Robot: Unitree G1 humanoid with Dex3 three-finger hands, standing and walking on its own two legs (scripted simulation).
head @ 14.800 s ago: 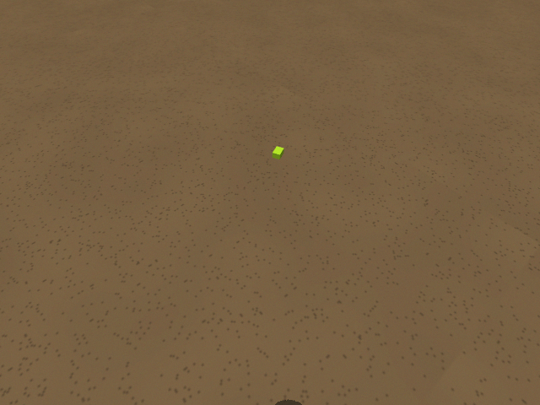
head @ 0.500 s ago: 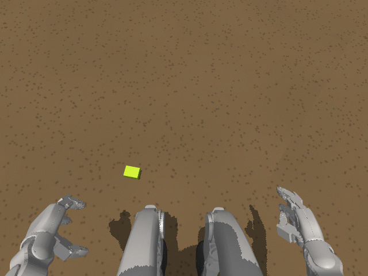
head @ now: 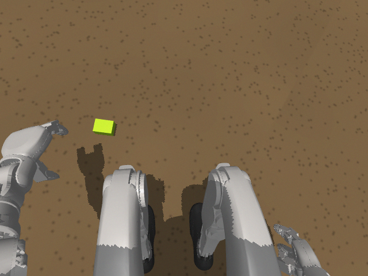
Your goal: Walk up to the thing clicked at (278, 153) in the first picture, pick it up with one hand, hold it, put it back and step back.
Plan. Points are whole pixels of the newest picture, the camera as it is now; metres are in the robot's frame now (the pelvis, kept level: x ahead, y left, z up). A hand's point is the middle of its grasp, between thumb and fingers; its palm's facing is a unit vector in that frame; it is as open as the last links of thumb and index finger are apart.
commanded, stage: rise first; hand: left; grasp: from above
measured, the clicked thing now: (104, 127) +0.49 +0.26 -0.38
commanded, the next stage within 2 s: approach in 1.28 s
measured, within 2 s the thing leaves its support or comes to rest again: neither
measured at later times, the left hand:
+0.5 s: hand (58, 146) +0.39 +0.33 -0.22, palm faces -0.51 -0.12 -0.85, open 11.5 cm
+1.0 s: hand (66, 141) +0.41 +0.32 -0.25, palm faces -0.50 -0.06 -0.87, open 10.8 cm
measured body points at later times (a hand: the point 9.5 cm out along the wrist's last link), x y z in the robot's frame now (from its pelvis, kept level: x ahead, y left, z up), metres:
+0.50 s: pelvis +0.01 +0.01 -0.04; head +0.24 +0.08 +0.33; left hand +0.41 +0.33 -0.17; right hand +0.13 -0.27 -0.17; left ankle +0.09 +0.10 -0.36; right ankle +0.10 -0.09 -0.36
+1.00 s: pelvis +0.01 +0.00 -0.06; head +0.26 +0.07 +0.31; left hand +0.43 +0.32 -0.20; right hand +0.09 -0.28 -0.18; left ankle +0.09 +0.10 -0.36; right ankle +0.10 -0.09 -0.36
